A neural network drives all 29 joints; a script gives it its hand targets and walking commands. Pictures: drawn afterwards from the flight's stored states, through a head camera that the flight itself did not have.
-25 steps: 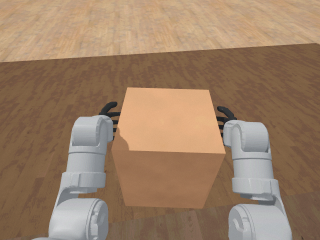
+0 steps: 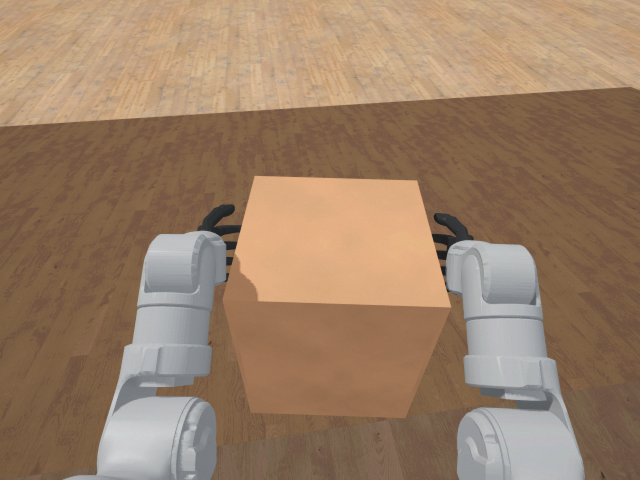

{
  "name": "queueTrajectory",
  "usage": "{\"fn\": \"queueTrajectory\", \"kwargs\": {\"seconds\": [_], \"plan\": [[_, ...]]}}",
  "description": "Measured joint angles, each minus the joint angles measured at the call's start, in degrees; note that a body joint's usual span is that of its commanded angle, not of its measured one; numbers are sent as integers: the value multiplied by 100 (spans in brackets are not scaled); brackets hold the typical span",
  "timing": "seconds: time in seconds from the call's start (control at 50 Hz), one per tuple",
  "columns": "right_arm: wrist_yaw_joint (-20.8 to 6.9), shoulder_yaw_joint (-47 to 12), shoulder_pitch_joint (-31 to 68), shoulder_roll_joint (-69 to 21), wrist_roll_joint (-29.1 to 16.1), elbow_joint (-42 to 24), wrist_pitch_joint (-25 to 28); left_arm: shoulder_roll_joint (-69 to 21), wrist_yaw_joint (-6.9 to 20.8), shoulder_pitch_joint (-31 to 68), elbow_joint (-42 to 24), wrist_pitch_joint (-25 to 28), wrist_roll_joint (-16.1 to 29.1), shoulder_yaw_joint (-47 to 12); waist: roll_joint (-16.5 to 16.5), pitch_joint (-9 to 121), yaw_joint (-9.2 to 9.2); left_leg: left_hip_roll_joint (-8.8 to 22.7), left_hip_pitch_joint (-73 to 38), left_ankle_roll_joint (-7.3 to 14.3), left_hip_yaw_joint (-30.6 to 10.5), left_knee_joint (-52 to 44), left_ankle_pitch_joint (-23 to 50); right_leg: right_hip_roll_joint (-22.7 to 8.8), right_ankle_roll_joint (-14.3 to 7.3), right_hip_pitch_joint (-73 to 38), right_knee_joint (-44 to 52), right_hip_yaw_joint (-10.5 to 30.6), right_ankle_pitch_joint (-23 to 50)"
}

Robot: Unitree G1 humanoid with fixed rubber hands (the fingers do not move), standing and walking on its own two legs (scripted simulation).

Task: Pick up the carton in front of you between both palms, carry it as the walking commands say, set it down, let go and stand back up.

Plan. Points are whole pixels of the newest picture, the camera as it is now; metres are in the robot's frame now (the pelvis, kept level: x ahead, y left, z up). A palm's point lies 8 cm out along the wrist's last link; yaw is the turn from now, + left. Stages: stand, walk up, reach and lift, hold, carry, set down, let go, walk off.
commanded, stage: carry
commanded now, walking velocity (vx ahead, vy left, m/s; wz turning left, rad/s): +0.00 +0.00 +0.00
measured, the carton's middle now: (331, 299) +0.34 +0.00 +0.05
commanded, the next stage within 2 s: none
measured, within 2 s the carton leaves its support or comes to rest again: neither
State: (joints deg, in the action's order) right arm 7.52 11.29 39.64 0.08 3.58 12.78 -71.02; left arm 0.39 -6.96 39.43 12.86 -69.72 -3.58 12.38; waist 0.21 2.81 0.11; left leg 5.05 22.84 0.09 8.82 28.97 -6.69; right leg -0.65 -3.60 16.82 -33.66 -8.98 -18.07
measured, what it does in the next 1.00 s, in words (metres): stands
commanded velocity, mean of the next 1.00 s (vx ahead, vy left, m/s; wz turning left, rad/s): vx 0.00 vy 0.00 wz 0.00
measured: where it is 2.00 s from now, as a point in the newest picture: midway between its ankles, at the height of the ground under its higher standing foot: outside the picture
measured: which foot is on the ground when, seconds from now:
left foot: down 0.00-1.00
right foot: down 0.00-1.00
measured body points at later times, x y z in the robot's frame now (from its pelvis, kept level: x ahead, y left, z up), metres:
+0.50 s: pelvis +0.00 +0.00 +0.00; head -0.01 -0.01 +0.45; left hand +0.36 +0.15 +0.12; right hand +0.36 -0.15 +0.12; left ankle +0.09 +0.13 -0.73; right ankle +0.00 -0.07 -0.73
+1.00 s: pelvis +0.00 +0.00 +0.00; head -0.01 -0.01 +0.45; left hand +0.36 +0.15 +0.12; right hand +0.36 -0.15 +0.12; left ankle +0.09 +0.13 -0.73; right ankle +0.00 -0.07 -0.73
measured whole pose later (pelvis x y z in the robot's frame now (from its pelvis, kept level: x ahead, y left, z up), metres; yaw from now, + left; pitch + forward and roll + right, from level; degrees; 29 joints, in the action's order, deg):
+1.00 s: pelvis +0.00 +0.00 +0.00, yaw +0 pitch +1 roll +0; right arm 7.5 11.2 39.6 0.1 3.6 12.6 -71.1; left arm 0.5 -6.9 39.4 12.8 -69.7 -3.5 12.3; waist 0.2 2.9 0.2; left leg 5.3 23.0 -0.2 8.8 28.9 -6.5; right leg -0.8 -3.7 17.1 -33.9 -9.3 -18.1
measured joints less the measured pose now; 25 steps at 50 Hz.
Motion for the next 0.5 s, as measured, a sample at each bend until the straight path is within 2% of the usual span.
{"fn": "queueTrajectory", "kwargs": {"seconds": [0.5], "plan": [[0, -2, -5, -2, 2, -15, -5, 4, 3, 0, -2, -1, 6, -3, -2, 1, 8, 16, 11, -20, -5, -8, 17, -3, -13, 24, -13, -18, 4]]}}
